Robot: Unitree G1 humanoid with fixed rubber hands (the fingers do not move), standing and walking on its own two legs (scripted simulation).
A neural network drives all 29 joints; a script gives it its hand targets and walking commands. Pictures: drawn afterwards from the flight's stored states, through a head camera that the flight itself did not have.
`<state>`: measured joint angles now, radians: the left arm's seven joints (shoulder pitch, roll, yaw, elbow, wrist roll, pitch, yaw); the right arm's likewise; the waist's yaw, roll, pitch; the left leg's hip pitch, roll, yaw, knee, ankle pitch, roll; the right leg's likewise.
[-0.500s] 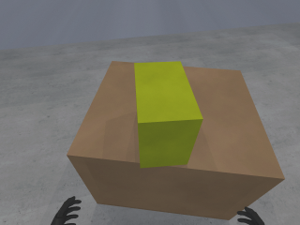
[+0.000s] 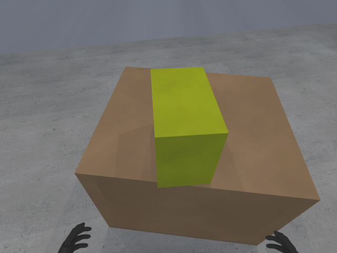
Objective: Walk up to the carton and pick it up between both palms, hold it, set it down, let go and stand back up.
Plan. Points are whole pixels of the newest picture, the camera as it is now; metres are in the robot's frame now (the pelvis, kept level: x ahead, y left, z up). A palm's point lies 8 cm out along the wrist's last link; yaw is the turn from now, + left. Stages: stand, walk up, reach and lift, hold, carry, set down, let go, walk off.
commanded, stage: stand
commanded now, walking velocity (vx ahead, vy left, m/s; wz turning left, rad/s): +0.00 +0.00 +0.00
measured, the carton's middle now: (180, 126) +0.51 -0.01 -0.03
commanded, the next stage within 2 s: none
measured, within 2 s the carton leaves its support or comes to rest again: neither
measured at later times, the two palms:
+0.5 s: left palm out of the picture +0.13 +0.27 -0.10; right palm out of the picture +0.12 -0.26 -0.09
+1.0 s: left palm out of the picture +0.13 +0.28 -0.10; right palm out of the picture +0.12 -0.26 -0.09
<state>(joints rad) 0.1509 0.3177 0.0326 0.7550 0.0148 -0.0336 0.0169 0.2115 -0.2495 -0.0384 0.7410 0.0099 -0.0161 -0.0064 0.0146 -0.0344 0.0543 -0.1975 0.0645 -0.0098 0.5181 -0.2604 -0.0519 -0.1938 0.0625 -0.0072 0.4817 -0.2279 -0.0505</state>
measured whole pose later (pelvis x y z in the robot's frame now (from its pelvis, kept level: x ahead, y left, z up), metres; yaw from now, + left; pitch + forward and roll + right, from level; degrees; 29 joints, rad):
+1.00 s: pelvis +0.00 +0.00 +0.00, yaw +0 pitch -4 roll -1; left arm 0.15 0.32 0.03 0.78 0.01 -0.03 0.02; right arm 0.19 -0.25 -0.04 0.77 0.01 -0.02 -0.01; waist 0.01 -0.03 0.07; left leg -0.20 0.06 -0.01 0.52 -0.26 -0.05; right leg -0.19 0.06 -0.01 0.48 -0.23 -0.05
